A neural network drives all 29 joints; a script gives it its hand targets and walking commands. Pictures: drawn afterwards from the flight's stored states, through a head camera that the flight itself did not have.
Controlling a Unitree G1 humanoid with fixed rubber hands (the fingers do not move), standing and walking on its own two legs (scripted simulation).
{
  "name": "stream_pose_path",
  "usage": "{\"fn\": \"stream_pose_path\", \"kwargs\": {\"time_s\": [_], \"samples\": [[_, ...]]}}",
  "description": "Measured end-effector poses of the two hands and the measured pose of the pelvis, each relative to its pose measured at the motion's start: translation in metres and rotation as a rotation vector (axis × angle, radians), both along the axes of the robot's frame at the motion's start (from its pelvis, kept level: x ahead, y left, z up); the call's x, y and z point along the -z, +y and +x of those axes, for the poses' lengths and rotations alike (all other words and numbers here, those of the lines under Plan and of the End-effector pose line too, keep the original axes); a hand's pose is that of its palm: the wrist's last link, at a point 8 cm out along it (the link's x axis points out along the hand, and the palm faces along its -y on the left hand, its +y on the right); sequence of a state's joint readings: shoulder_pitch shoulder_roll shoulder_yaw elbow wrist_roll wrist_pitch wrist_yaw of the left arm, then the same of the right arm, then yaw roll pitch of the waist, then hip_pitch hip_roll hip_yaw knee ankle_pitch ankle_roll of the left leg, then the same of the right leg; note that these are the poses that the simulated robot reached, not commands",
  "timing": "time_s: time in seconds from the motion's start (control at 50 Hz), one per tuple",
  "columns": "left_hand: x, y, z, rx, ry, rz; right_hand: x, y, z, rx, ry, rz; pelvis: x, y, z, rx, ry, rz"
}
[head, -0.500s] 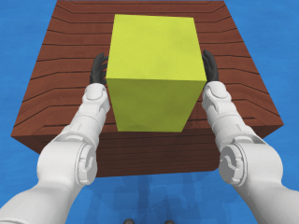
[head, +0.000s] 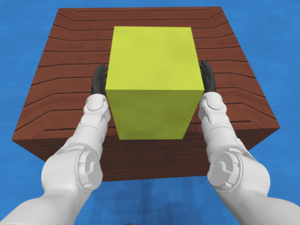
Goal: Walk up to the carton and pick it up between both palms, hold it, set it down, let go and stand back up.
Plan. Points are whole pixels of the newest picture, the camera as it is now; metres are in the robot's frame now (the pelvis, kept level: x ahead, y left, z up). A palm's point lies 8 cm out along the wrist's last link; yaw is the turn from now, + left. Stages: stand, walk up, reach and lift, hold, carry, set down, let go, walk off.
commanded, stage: reach and lift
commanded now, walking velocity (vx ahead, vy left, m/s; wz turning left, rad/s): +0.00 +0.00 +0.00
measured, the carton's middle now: (151, 88) +0.48 +0.01 +0.04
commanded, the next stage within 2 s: none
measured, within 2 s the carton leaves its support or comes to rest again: leaves its support in 1.36 s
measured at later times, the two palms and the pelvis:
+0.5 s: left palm (99, 93) +0.45 +0.15 +0.06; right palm (207, 91) +0.45 -0.14 +0.07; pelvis +0.00 +0.00 +0.00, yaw +0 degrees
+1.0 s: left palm (100, 94) +0.44 +0.15 +0.06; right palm (208, 93) +0.44 -0.14 +0.07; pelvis +0.00 +0.00 +0.00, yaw +0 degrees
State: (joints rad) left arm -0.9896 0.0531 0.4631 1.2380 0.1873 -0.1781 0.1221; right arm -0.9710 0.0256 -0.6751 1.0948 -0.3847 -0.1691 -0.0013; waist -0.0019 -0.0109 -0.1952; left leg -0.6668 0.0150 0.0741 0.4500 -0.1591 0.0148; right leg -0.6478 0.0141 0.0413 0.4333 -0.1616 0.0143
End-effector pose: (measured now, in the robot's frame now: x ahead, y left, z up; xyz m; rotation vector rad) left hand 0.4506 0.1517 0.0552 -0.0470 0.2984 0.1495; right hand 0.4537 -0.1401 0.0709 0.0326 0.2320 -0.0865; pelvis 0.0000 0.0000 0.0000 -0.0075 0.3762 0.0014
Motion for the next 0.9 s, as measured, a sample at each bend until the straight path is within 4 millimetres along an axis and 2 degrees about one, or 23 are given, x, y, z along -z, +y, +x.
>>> {"fn": "stream_pose_path", "kwargs": {"time_s": [0.66,0.9], "samples": [[0.0002,-0.0011,-0.0004,0.001,0.0,0.004,0.0014,-0.0006,-0.0017,0.006,-0.008,0.009,-0.0017,-0.0029,0.0027,-0.001,-0.01,0.003],[-0.0037,-0.003,-0.004,0.013,-0.033,0.043,0.0002,-0.0004,-0.0076,0.026,-0.06,-0.006,-0.0017,-0.0032,-0.0001,-0.001,-0.013,0.003]]}}
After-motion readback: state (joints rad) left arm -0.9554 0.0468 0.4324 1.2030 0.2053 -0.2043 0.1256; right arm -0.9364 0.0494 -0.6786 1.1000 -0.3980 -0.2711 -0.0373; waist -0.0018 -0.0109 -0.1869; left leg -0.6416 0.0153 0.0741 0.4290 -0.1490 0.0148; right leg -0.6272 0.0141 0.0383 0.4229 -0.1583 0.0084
